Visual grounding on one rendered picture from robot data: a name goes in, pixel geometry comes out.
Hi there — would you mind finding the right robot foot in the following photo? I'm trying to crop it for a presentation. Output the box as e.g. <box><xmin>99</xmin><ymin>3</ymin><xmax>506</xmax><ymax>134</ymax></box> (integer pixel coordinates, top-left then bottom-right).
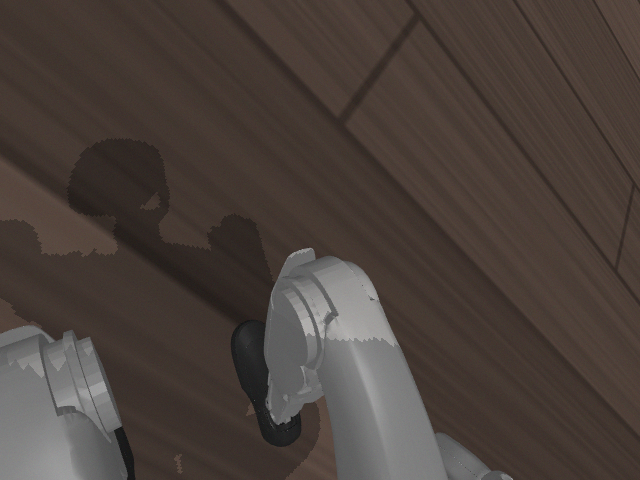
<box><xmin>231</xmin><ymin>320</ymin><xmax>301</xmax><ymax>447</ymax></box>

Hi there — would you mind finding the left robot foot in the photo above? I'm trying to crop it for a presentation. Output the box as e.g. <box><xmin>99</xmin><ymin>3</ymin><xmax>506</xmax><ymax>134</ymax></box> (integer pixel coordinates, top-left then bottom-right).
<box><xmin>114</xmin><ymin>426</ymin><xmax>135</xmax><ymax>480</ymax></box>

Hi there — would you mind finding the right robot hand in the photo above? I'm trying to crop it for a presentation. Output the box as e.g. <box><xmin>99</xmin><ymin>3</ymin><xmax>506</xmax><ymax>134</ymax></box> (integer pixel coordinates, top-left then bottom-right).
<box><xmin>434</xmin><ymin>432</ymin><xmax>491</xmax><ymax>480</ymax></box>

